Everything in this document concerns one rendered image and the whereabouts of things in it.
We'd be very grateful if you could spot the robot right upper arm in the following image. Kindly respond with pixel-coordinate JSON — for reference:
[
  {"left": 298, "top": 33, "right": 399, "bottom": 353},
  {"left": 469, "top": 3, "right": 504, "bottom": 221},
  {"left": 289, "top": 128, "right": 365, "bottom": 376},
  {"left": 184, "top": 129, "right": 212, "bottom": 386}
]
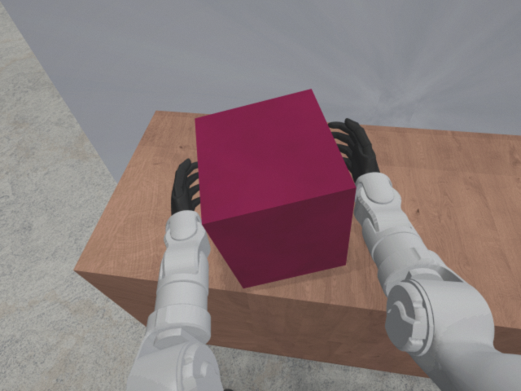
[{"left": 385, "top": 279, "right": 521, "bottom": 391}]

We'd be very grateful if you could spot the robot left hand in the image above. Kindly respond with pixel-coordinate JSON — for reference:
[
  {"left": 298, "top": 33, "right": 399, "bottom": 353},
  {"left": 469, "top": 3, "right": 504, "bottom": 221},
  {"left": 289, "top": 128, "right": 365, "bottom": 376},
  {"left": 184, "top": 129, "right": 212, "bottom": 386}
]
[{"left": 171, "top": 158, "right": 200, "bottom": 215}]

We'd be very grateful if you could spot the robot right hand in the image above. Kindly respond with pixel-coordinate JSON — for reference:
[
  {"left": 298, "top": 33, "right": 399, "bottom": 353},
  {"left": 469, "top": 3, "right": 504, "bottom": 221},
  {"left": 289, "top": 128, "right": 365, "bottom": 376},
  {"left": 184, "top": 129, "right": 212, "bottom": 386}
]
[{"left": 328, "top": 118, "right": 380, "bottom": 182}]

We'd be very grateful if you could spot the carton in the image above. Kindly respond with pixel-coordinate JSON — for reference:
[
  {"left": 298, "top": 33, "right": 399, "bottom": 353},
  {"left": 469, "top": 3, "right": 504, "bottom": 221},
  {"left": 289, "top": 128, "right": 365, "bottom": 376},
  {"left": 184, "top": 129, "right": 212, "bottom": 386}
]
[{"left": 195, "top": 89, "right": 356, "bottom": 288}]

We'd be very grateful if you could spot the right robot forearm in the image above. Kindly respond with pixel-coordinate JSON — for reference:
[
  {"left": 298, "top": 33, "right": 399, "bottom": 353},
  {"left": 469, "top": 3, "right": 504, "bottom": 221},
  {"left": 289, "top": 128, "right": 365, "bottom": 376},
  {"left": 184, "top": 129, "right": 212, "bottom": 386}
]
[{"left": 354, "top": 172, "right": 494, "bottom": 339}]

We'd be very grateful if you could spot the pedestal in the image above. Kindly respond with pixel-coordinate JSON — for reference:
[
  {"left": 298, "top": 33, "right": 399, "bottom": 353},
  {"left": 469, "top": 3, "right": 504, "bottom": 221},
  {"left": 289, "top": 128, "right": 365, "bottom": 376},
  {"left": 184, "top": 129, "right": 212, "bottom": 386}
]
[{"left": 73, "top": 111, "right": 521, "bottom": 378}]

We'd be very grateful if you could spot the left robot forearm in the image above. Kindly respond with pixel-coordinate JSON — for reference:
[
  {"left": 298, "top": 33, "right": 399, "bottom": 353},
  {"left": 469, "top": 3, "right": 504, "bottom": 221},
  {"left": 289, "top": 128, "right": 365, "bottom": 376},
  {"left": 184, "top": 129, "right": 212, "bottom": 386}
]
[{"left": 125, "top": 210, "right": 211, "bottom": 391}]

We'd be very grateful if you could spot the robot left upper arm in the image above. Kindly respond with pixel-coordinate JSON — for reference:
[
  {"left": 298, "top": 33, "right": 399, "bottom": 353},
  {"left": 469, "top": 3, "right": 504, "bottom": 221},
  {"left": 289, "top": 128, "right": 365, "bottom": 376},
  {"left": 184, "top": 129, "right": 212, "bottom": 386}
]
[{"left": 126, "top": 340, "right": 224, "bottom": 391}]

